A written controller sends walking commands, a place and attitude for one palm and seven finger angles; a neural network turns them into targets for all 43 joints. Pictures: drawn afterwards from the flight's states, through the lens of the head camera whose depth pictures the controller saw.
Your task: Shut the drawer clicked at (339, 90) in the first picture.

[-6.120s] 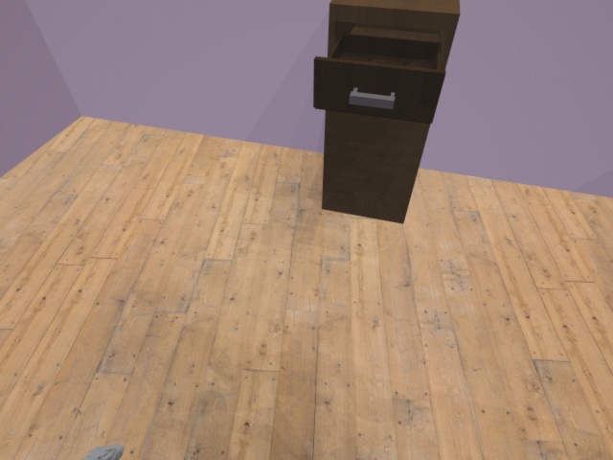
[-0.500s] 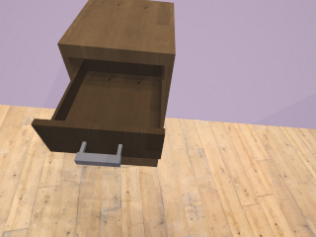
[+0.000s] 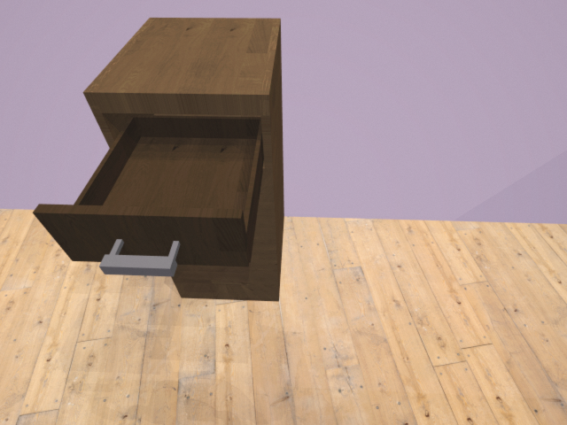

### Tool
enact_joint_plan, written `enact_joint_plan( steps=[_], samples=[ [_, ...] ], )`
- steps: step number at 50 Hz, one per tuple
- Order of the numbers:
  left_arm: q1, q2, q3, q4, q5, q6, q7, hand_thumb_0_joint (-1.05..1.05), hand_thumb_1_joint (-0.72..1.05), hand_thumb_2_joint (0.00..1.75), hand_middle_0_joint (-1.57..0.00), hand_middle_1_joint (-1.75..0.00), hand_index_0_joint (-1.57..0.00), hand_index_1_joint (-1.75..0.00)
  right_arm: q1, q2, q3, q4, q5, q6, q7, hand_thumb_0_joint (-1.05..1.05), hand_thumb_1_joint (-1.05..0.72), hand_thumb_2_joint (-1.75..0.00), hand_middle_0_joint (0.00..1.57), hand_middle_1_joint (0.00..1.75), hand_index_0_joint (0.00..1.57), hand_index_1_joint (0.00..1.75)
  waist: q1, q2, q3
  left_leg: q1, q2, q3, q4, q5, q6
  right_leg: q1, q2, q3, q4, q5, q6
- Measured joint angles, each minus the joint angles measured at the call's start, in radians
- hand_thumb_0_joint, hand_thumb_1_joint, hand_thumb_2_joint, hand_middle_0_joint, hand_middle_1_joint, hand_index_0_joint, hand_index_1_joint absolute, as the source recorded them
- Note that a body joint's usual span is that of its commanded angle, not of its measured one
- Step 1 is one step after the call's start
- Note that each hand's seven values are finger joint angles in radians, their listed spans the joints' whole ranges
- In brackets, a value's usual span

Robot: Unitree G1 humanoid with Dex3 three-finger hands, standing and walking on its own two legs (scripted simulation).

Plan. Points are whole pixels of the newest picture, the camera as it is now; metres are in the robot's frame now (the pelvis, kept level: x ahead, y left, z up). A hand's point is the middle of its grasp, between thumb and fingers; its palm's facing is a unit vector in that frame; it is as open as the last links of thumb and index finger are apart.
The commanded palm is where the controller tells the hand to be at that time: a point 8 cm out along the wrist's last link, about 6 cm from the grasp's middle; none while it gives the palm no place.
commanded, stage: come to a stop and stand still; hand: left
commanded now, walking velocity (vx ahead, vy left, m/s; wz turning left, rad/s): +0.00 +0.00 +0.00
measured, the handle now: (143, 255) +0.38 +0.27 +0.00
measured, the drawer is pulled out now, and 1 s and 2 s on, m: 0.29 0.29 0.29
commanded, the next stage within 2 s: look again from close up in 1.12 s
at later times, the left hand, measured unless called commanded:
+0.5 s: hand out of the picture -0.07 +0.17 -0.17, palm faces +0.07 -0.99 -0.15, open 7.4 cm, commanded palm none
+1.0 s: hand out of the picture -0.04 +0.19 -0.17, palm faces +0.04 -0.99 -0.16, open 7.4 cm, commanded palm none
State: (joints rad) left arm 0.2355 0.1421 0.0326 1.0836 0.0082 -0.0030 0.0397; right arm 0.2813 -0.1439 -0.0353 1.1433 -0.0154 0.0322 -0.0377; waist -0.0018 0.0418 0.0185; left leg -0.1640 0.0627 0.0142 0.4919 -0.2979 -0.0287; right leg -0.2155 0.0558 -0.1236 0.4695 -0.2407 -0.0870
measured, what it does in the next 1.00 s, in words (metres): stands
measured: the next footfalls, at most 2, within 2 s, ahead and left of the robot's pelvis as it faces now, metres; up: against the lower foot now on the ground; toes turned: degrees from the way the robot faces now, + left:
none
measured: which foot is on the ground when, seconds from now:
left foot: down 0.00-1.00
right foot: down 0.00-1.00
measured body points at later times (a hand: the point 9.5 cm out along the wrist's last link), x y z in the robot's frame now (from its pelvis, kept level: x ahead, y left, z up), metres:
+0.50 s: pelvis -0.03 +0.02 +0.01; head -0.04 +0.02 +0.46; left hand -0.07 +0.22 -0.16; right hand -0.09 -0.17 -0.15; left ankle -0.03 +0.14 -0.74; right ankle +0.01 -0.06 -0.74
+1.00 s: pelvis -0.02 +0.04 +0.01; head -0.02 +0.04 +0.46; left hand -0.04 +0.25 -0.15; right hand -0.04 -0.16 -0.16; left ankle -0.03 +0.14 -0.74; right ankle +0.01 -0.06 -0.74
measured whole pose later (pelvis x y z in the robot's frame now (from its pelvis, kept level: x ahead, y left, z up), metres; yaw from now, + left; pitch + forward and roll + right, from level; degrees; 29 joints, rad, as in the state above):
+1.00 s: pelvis -0.02 +0.04 +0.01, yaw -2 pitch -1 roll +1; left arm 0.34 0.10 0.01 1.15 0.02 -0.02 0.04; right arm 0.34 -0.10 0.00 1.14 -0.01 -0.02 -0.04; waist 0.01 0.00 0.00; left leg -0.13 -0.02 0.08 0.37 -0.22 0.03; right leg -0.22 -0.01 -0.06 0.41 -0.17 -0.02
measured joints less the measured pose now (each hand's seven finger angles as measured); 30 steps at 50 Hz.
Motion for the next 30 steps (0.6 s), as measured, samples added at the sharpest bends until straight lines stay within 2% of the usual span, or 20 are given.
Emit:
enact_joint_plan(
  steps=[4, 10, 19, 30],
  samples=[
    [0.023, 0.006, -0.001, 0.033, -0.005, 0.009, -0.001, 0.0, 0.94, 0.9, -0.2, -0.3, -0.2, -0.3, 0.005, 0.022, 0.015, 0.014, -0.002, -0.01, -0.005, 0.01, -0.91, -0.89, 0.2, 0.3, 0.2, 0.3, 0.017, -0.041, 0.003, 0.029, -0.004, 0.011, -0.05, 0.027, -0.015, 0.029, -0.002, 0.01, -0.054, 0.039, 0.006],
    [0.07, -0.017, -0.011, 0.065, -0.002, 0.016, -0.009, 0.0, 0.92, 0.9, -0.2, -0.3, -0.2, -0.3, 0.027, 0.026, 0.022, 0.012, -0.005, -0.011, -0.006, 0.01, -0.91, -0.89, 0.2, 0.3, 0.2, 0.3, 0.024, -0.047, -0.004, 0.043, -0.008, 0.018, -0.087, 0.06, -0.007, 0.047, -0.002, 0.018, -0.105, 0.08, 0.011],
    [0.118, -0.035, -0.012, 0.077, 0.001, 0.014, -0.01, 0.0, 0.91, 0.9, -0.2, -0.3, -0.2, -0.3, 0.081, 0.045, 0.028, 0.008, -0.008, -0.013, -0.003, 0.01, -0.91, -0.89, 0.2, 0.3, 0.2, 0.3, 0.02, -0.052, -0.014, 0.016, -0.024, 0.03, -0.094, 0.079, 0.01, 0.018, -0.017, 0.03, -0.112, 0.104, 0.024],
    [0.117, -0.035, -0.013, 0.066, 0.004, 0.002, -0.004, 0.0, 0.91, 0.9, -0.2, -0.3, -0.19, -0.3, 0.126, 0.067, 0.035, 0.017, -0.006, -0.025, -0.002, 0.01, -0.9, -0.89, 0.2, 0.3, 0.2, 0.3, 0.014, -0.053, -0.022, 0.004, -0.057, 0.047, -0.1, 0.085, 0.036, -0.015, -0.05, 0.048, -0.078, 0.096, 0.045]
  ],
)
